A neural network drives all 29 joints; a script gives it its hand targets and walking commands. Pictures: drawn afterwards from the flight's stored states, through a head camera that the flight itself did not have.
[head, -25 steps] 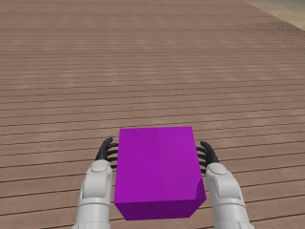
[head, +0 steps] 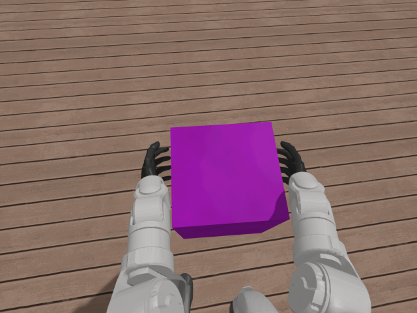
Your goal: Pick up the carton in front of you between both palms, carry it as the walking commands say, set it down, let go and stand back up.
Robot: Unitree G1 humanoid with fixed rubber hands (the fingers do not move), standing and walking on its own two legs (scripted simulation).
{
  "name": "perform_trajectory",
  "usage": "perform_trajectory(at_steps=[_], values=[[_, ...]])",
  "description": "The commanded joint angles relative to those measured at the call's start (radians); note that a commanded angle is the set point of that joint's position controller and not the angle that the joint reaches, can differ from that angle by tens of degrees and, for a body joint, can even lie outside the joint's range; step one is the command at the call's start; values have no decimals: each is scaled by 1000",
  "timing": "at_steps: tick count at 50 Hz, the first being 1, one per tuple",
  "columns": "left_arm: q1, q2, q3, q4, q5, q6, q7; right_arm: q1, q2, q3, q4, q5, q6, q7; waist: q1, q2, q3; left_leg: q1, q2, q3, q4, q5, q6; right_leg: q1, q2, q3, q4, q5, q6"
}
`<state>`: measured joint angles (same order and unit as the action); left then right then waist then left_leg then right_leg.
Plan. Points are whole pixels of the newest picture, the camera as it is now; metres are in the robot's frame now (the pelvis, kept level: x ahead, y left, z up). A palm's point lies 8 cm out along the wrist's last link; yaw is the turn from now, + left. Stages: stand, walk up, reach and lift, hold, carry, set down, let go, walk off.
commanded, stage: set down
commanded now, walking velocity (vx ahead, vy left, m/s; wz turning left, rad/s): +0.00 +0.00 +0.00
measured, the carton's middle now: (222, 187) +0.39 -0.02 -0.11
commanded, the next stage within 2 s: none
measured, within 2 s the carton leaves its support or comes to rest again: neither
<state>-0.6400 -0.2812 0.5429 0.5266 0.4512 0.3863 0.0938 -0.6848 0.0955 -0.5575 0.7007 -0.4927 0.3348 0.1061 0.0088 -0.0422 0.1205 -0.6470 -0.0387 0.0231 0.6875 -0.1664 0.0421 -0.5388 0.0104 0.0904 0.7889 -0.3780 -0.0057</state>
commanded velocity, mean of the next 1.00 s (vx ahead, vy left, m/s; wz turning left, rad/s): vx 0.00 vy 0.00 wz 0.00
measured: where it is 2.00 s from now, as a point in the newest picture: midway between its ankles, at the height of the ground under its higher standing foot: outside the picture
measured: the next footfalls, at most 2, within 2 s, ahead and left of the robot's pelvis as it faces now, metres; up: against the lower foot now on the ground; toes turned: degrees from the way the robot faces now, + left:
none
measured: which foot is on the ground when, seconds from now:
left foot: down 0.00-1.00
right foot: down 0.00-1.00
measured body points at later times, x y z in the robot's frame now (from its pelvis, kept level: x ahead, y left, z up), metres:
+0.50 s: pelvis -0.01 -0.05 -0.12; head +0.23 -0.04 +0.26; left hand +0.41 +0.14 -0.20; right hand +0.46 -0.15 -0.21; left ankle +0.11 +0.09 -0.71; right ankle +0.01 -0.15 -0.71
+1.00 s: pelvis -0.04 -0.04 -0.24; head +0.28 -0.04 +0.08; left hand +0.43 +0.15 -0.36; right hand +0.51 -0.14 -0.36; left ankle +0.11 +0.10 -0.71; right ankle +0.01 -0.15 -0.71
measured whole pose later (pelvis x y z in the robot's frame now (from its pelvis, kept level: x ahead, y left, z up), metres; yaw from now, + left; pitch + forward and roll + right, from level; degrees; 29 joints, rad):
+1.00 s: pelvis -0.04 -0.04 -0.24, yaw -2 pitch +47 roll +0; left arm -1.00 -0.16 0.63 0.48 0.23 0.29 0.16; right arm -1.24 -0.15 -0.23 0.91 -0.19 0.27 -0.01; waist 0.11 -0.04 -0.06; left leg -2.10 -0.02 -0.06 1.63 -0.36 -0.06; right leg -1.99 0.12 0.04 1.78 -0.62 0.00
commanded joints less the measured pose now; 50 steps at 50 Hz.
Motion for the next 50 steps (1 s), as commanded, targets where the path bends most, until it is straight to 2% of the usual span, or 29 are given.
perform_trajectory(at_steps=[1, 4, 8, 10, 12, 18, 22, 26, 31, 35, 41, 50], values=[[-378, -676, -403, 78, -129, -125, -126, -450, 624, 355, 61, 161, -145, 191, 11, 29, -513, 495, -50, -159, 46, 124, -58, -410, 119, -29, -40, 86, -42], [-436, -738, -528, 44, -171, -206, -128, -498, 678, 462, 54, 218, -220, 193, 7, 22, -711, 505, -54, -159, 156, 221, -52, -540, 132, -35, 33, 97, -32], [-532, -782, -701, -71, -243, -243, -137, -569, 737, 631, -49, 318, -247, 174, 21, 25, -1041, 511, -59, -120, 308, 370, -49, -657, 148, -48, 126, 123, -17], [-551, -773, -743, -107, -268, -239, -144, -594, 749, 693, -94, 354, -240, 160, 34, 23, -1150, 449, -69, -91, 374, 388, -54, -681, 152, -48, 171, 140, -10], [-551, -777, -757, -117, -282, -222, -159, -603, 776, 730, -106, 369, -219, 150, 45, 12, -1191, 337, -82, -60, 419, 351, -59, -678, 154, -46, 209, 153, 0], [-582, -775, -674, -36, -275, -146, -234, -612, 871, 706, -18, 355, -130, 153, 71, -25, -1094, -80, -101, -1, 499, 152, -61, -712, 154, -32, 284, 109, 16], [-606, -750, -599, 24, -258, -121, -266, -627, 870, 667, 38, 339, -106, 147, 83, -39, -1059, -252, -103, 14, 558, 145, -56, -770, 148, -23, 329, 148, 21], [-636, -733, -564, 51, -263, -127, -274, -672, 845, 663, 52, 344, -117, 124, 93, -52, -1096, -365, -102, 22, 624, 187, -65, -806, 145, -17, 388, 232, 25], [-704, -716, -561, 40, -291, -139, -264, -746, 799, 684, 46, 367, -134, 90, 101, -57, -1195, -512, -99, 37, 712, 197, -89, -796, 145, -16, 483, 313, 29], [-759, -705, -563, 28, -315, -139, -243, -815, 772, 711, 40, 390, -136, 70, 115, -67, -1266, -570, -99, 46, 771, 195, -103, -826, 153, -32, 561, 310, 34], [-852, -684, -534, 17, -329, -126, -203, -934, 728, 727, 58, 415, -126, 78, 140, -85, -1308, -572, -99, 53, 851, 177, -112, -968, 173, -71, 659, 194, 31], [-1044, -638, -467, 16, -328, -101, -157, -1075, 621, 653, 165, 409, -105, 111, 142, -64, -1245, -581, -89, 61, 946, 76, -121, -1178, 182, -109, 779, 5, 6]])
